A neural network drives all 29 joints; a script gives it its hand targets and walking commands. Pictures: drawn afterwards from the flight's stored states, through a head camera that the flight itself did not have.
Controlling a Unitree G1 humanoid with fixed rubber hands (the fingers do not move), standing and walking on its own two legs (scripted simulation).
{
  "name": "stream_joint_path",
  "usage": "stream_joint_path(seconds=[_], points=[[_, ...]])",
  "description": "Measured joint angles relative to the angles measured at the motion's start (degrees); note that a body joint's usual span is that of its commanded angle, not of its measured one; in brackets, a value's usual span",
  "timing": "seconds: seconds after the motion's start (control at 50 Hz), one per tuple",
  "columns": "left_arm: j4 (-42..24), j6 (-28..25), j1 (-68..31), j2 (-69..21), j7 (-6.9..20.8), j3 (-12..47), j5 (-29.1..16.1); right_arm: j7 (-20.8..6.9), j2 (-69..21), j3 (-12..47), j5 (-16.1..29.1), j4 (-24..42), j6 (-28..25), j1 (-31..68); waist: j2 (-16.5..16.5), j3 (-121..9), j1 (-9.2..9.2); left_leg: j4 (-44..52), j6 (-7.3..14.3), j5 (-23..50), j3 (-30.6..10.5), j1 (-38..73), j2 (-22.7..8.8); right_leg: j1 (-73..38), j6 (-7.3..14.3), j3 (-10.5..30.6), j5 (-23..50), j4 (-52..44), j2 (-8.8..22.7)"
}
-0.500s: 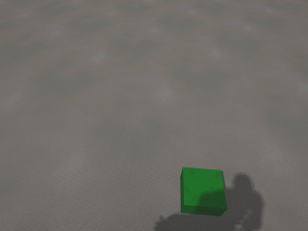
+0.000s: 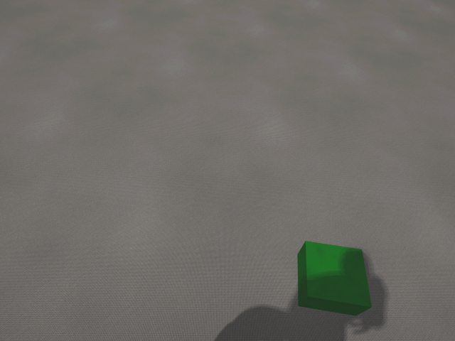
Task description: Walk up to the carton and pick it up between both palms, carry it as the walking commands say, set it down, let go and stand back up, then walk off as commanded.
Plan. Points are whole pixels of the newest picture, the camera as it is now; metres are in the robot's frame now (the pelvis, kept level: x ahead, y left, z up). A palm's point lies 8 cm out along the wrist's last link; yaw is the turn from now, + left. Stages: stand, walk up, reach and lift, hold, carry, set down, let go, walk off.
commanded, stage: walk off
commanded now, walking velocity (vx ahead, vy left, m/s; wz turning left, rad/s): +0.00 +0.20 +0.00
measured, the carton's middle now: (330, 277) +0.49 -0.42 -0.69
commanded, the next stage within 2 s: stand in 0.06 s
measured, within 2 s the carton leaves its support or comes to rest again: neither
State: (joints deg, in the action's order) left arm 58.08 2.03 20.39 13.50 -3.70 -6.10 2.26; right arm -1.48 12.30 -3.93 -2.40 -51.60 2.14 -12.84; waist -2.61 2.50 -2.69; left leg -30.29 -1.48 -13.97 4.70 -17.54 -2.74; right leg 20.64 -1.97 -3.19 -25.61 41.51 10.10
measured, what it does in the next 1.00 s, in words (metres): steps to the left: right foot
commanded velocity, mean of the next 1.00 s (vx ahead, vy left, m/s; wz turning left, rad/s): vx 0.00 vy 0.01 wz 0.00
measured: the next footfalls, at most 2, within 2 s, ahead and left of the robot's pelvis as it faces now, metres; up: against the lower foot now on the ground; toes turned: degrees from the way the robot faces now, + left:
right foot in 0.26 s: +0.03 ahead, -0.04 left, +0.00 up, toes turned -8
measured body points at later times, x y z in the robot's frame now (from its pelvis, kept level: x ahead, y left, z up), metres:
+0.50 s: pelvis +0.02 +0.07 +0.02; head +0.03 +0.07 +0.46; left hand +0.06 +0.28 -0.14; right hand +0.00 -0.15 -0.14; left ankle +0.02 +0.14 -0.73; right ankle -0.01 -0.04 -0.73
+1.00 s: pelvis +0.04 +0.10 +0.01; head +0.05 +0.11 +0.46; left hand +0.01 +0.31 -0.15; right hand -0.02 -0.09 -0.15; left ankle +0.02 +0.14 -0.73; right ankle -0.01 -0.04 -0.73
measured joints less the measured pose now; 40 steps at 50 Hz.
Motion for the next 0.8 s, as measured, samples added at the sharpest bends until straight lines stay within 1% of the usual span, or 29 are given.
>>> stream_joint_path(seconds=[0.02, 0.06, 0.1, 0.12, 0.16, 0.2, 0.22, 0.24, 0.26, 0.28, 0.34, 0.38, 0.42, 0.46, 0.58, 0.8], points=[[0.12, 0.58, -0.39, 0.4, -0.14, 0.09, -0.31, 0.39, -0.42, 0.35, -0.08, 0.04, -0.3, 0.09, -0.48, -0.11, 0.39, -0.79, 0.65, -0.47, 0.33, -0.33, 0.3, 2.21, 0.99, 1.26, -2.74, 5.24, -1.14], [-0.11, 1.12, -1.42, 0.83, 0.16, 0.24, -0.74, 1.02, -1.11, 0.96, -0.08, -0.12, -0.27, -0.18, -0.75, -0.52, 1.03, -0.09, 1.67, -0.42, 1.0, 0.21, 0.77, 5.5, 2.21, 1.73, -3.4, 13.79, -3.38], [-0.85, 1.06, -2.48, 0.74, 0.77, 0.49, -0.35, 1.59, -1.57, 1.33, 0.17, -0.49, 0.14, -0.71, -0.53, -1.19, 1.43, 1.09, 2.51, 0.05, 1.72, 0.87, 1.45, 7.1, 2.66, 0.51, -2.01, 18.5, -4.79], [-1.23, 0.9, -2.94, 0.49, 0.9, 0.69, -0.24, 1.96, -1.9, 1.5, 0.21, -0.84, 0.26, -0.93, -0.44, -1.56, 1.59, 1.62, 2.9, 0.23, 2.13, 1.19, 1.89, 7.15, 2.76, -0.19, -1.69, 19.03, -5.27], [-1.87, 0.55, -3.95, -0.37, 1.08, 1.18, -0.3, 2.69, -2.61, 1.96, 0.31, -1.58, 0.01, -1.55, -0.09, -2.26, 1.89, 2.28, 3.54, 0.39, 2.76, 1.65, 2.74, 5.71, 3.1, -1.4, -1.57, 16.14, -6.15], [-2.4, 0.21, -4.9, -1.71, 1.27, 1.87, -0.47, 3.19, -3.18, 2.46, 0.42, -2.47, -0.39, -2.19, 0.6, -2.74, 2.18, 2.05, 4.02, 0.06, 3.17, 1.92, 3.45, 2.37, 3.6, -2.11, -2.25, 9.27, -7.0], [-2.56, 0.04, -5.32, -2.49, 1.35, 2.3, -0.57, 3.4, -3.41, 2.65, 0.59, -3.0, -0.44, -2.53, 1.05, -2.97, 2.31, 1.63, 4.19, -0.31, 3.33, 1.95, 3.77, 0.08, 3.75, -2.34, -1.45, 4.39, -7.37], [-2.65, -0.32, -5.61, -3.18, 1.4, 2.77, -0.58, 3.7, -3.7, 2.86, 0.84, -3.6, -0.49, -2.96, 1.31, -3.15, 2.24, 1.21, 4.29, -0.72, 3.62, 2.07, 4.16, -2.77, 3.87, -2.34, 1.66, -2.04, -7.62], [-2.62, -0.79, -5.68, -3.82, 1.47, 3.2, -0.58, 3.89, -4.01, 3.08, 1.22, -4.22, -0.55, -3.54, 1.49, -3.43, 1.99, 0.86, 4.28, -1.15, 4.03, 2.21, 4.52, -5.22, 3.98, -2.02, 6.4, -7.9, -7.63], [-2.21, -1.11, -5.75, -4.75, 1.52, 3.62, -0.41, 3.74, -4.09, 3.08, 1.83, -5.05, -0.53, -4.07, 2.55, -3.57, 1.97, 0.86, 3.98, -1.44, 3.88, 2.63, 4.18, -6.17, 4.11, -2.19, 8.61, -9.55, -8.03], [-1.14, -1.86, -5.24, -6.63, 2.09, 4.45, -0.75, 3.14, -4.25, 2.78, 2.39, -6.76, -0.26, -5.72, 4.14, -3.86, 2.41, 3.55, 1.98, -0.18, 2.79, 4.53, 3.48, -8.76, 4.03, -2.87, 8.84, -13.01, -8.76], [-0.15, -2.35, -5.4, -7.09, 1.36, 4.37, -0.92, 2.73, -4.4, 2.74, 1.89, -7.62, -0.99, -6.43, 4.28, -3.28, 2.58, 5.63, 2.57, 0.52, 2.53, 5.86, 3.47, -10.42, 3.63, -3.12, 9.61, -15.63, -9.05], [0.79, -2.86, -5.45, -6.85, 1.28, 4.49, -1.37, 2.75, -4.53, 2.77, 1.62, -8.58, -1.8, -7.07, 4.13, -2.7, 2.59, 6.94, 3.87, 1.04, 2.44, 7.0, 3.56, -11.9, 3.2, -3.23, 10.51, -17.65, -9.2], [1.7, -3.17, -5.52, -6.44, 1.58, 4.7, -1.67, 3.03, -4.52, 2.83, 1.56, -9.56, -2.48, -7.36, 3.67, -2.08, 2.7, 7.62, 4.61, 1.16, 2.48, 8.0, 3.74, -13.05, 2.84, -3.19, 10.94, -18.68, -9.12], [5.36, -1.96, -5.75, -5.97, 1.96, 4.92, -2.13, 3.51, -5.1, 3.69, 1.37, -11.21, -3.01, -7.7, 1.9, -1.36, 2.84, 8.97, 5.39, 1.12, 2.59, 9.91, 4.69, -14.79, 1.87, -3.06, 10.87, -19.59, -8.31], [10.01, -1.64, -3.79, -6.55, 1.77, 5.45, -2.32, 3.83, -6.71, 4.19, 1.77, -12.23, -3.6, -7.15, 1.12, -0.82, 2.96, 10.74, 6.95, 1.16, 3.09, 11.35, 6.5, -15.61, 0.08, -2.49, 10.7, -20.1, -6.63]])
